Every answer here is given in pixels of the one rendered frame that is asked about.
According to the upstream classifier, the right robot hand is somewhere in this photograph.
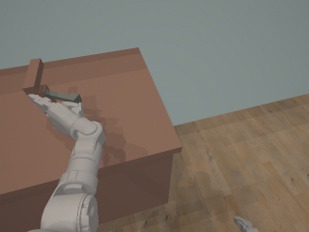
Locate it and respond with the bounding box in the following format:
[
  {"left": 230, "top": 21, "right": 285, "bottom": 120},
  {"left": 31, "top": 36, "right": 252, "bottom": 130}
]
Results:
[{"left": 234, "top": 216, "right": 259, "bottom": 232}]

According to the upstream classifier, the left robot forearm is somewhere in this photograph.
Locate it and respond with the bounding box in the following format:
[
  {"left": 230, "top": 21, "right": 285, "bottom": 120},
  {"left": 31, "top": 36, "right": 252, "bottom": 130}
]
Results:
[{"left": 41, "top": 117, "right": 105, "bottom": 229}]

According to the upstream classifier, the robot left upper arm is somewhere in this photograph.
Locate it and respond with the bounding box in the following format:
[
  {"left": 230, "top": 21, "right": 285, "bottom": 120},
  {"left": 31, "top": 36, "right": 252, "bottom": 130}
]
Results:
[{"left": 27, "top": 192, "right": 98, "bottom": 232}]

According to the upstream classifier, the tap lever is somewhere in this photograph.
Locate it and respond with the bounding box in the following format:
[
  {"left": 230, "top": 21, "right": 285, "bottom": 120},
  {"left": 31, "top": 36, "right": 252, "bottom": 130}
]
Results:
[{"left": 43, "top": 90, "right": 83, "bottom": 103}]

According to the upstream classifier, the counter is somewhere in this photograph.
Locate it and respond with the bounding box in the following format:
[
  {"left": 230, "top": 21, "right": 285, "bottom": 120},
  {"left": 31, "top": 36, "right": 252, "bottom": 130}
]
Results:
[{"left": 0, "top": 47, "right": 183, "bottom": 232}]

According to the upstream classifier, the left robot hand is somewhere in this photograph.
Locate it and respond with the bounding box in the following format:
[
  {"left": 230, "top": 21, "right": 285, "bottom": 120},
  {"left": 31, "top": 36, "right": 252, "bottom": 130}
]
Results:
[{"left": 28, "top": 94, "right": 85, "bottom": 137}]

